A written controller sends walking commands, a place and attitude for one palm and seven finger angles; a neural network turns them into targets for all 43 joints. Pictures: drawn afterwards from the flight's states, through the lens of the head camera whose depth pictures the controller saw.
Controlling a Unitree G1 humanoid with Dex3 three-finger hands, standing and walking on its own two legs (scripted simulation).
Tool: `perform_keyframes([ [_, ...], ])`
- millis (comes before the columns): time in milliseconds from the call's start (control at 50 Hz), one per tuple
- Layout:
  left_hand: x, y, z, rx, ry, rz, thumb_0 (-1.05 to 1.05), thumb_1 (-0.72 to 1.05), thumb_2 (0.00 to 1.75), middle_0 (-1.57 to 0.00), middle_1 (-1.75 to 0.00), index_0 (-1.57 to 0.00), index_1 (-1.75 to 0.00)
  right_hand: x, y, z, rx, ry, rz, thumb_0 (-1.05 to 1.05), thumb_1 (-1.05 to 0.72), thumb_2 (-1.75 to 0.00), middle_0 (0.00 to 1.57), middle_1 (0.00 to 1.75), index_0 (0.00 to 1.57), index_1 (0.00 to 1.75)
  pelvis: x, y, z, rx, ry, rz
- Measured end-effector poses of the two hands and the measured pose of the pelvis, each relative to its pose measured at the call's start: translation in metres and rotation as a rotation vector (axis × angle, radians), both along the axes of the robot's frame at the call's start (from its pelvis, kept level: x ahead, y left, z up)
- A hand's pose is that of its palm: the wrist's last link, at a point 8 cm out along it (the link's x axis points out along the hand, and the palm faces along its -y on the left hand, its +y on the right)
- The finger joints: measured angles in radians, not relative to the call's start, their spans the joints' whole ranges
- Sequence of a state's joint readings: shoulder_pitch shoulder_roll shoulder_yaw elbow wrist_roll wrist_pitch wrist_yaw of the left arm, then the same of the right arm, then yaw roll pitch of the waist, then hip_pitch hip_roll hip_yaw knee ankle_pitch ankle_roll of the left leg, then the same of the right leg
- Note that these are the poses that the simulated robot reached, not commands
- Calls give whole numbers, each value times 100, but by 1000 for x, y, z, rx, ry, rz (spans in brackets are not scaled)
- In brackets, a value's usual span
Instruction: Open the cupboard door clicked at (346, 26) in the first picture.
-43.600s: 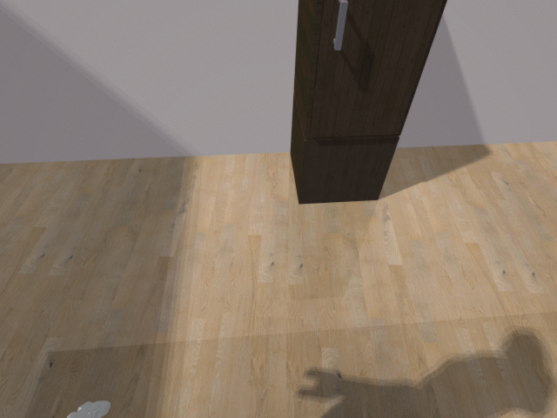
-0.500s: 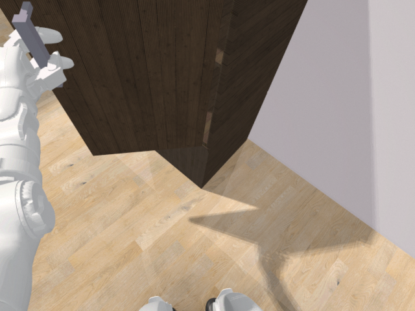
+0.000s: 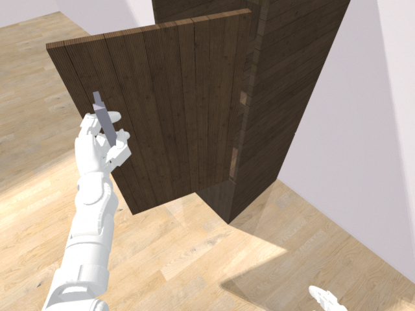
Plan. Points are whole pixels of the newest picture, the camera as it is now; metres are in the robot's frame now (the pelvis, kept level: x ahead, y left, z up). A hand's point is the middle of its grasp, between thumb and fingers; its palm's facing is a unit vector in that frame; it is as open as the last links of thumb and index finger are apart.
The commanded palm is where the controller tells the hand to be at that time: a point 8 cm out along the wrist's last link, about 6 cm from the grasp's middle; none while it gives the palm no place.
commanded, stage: pull the door open along its arc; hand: left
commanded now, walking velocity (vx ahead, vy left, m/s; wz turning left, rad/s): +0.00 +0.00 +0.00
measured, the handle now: (108, 125) +0.45 +0.21 +0.11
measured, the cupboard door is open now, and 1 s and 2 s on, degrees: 70 100 100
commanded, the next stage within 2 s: open thumb and fingers to let go in 0.48 s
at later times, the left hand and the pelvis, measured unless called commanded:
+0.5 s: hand (174, 191) +0.30 +0.06 +0.10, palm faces +0.42 -0.91 +0.02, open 5.9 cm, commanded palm +0.24 +0.09 +0.10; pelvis -0.01 -0.03 +0.01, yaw +4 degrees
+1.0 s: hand (185, 193) +0.30 +0.04 +0.10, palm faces +0.43 -0.90 -0.03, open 10.7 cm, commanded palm +0.26 +0.09 +0.10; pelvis -0.03 -0.05 +0.01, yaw +5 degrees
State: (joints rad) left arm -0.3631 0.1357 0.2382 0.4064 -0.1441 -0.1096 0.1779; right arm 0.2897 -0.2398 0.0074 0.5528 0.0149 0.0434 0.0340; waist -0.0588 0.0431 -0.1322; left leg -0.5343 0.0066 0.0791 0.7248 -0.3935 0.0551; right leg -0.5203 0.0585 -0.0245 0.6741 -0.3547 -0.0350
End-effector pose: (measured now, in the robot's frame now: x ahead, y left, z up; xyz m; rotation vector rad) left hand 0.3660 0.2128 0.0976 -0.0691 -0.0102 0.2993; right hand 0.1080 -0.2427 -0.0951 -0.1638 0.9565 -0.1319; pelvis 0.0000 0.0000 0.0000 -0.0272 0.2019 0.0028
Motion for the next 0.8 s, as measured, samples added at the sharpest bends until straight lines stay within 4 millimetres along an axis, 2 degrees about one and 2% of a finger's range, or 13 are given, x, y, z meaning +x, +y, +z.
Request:
perform_keyframes([
  [100,-27,-24,3,14,32,109,1,73,77,-35,-129,-35,-132,31,9,6,11,-67,60,1,-91,-89,20,30,20,30,-4,-7,2,9,-44,20],
  [180,-43,-41,5,35,53,159,1,73,78,-34,-128,-35,-133,43,12,10,15,-98,89,1,-91,-89,20,30,20,30,-6,-13,4,15,-74,34],
  [360,-78,-76,5,36,55,140,1,73,76,-32,-131,-35,-134,39,3,10,14,-92,107,1,-90,-89,20,30,20,30,-7,-27,7,28,-124,50],
  [520,-107,-116,6,38,57,128,1,73,75,-30,-132,-34,-134,36,-8,5,24,-82,111,1,-91,-89,20,30,20,30,-8,-35,6,38,-145,60],
  [600,-114,-130,7,80,56,115,1,74,77,-31,-132,-33,-134,40,-9,4,33,-94,120,1,-91,-89,20,30,20,30,-10,-40,5,42,-153,69],
  [720,-111,-129,8,80,63,153,1,68,79,-34,-132,-35,-134,47,-7,5,32,-104,144,1,-91,-89,20,30,20,30,-17,-47,6,45,-163,82],
  [800,-110,-129,8,82,61,160,1,56,75,-35,-131,-35,-132,50,-6,6,37,-120,159,1,-91,-89,20,30,20,30,-21,-50,6,47,-164,88],
])
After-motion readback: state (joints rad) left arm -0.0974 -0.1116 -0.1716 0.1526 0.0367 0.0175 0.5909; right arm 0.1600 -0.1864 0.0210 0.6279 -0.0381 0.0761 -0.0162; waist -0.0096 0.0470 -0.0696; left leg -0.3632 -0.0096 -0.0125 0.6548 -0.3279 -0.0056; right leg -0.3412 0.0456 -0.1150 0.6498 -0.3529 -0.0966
